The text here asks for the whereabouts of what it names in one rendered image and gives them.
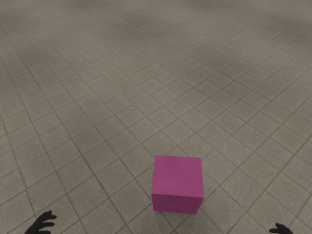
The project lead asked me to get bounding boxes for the carton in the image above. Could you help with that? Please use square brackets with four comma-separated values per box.
[151, 155, 205, 215]

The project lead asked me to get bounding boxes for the left robot hand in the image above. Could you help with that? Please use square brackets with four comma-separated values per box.
[24, 211, 57, 234]

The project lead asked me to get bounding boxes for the right robot hand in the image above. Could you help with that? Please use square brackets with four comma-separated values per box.
[269, 223, 293, 234]

